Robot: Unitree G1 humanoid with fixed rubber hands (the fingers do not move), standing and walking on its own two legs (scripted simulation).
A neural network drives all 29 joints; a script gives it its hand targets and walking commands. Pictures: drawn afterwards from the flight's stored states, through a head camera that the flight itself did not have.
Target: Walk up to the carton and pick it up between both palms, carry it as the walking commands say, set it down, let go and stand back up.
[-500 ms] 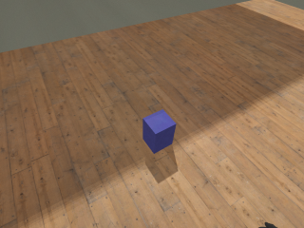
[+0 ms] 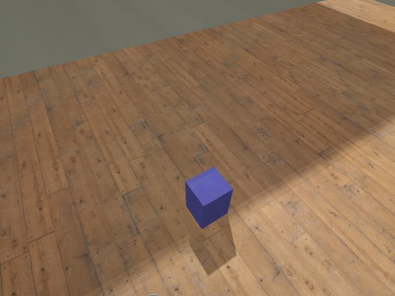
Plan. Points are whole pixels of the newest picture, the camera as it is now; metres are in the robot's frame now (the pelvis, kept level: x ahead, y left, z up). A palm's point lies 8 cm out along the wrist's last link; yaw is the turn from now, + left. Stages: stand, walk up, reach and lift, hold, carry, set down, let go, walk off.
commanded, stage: walk up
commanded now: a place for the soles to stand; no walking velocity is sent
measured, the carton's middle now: (207, 198) +0.71 -0.04 -0.64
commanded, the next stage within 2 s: none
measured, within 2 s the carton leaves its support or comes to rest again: neither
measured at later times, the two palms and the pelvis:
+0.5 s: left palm (64, 248) +0.26 +0.32 -0.10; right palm out of the picture +0.18 -0.31 -0.12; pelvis +0.14 +0.00 -0.01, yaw -2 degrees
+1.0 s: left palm (69, 237) +0.28 +0.31 -0.10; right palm (326, 243) +0.29 -0.29 -0.09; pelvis +0.18 +0.01 +0.02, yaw -2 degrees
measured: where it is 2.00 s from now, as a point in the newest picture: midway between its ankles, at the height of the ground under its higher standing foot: outside the picture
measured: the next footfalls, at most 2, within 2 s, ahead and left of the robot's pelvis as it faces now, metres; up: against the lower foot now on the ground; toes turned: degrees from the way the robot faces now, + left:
left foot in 0.04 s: +0.21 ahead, +0.13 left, +0.00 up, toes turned +3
right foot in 0.32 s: +0.24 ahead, -0.12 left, +0.00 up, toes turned -8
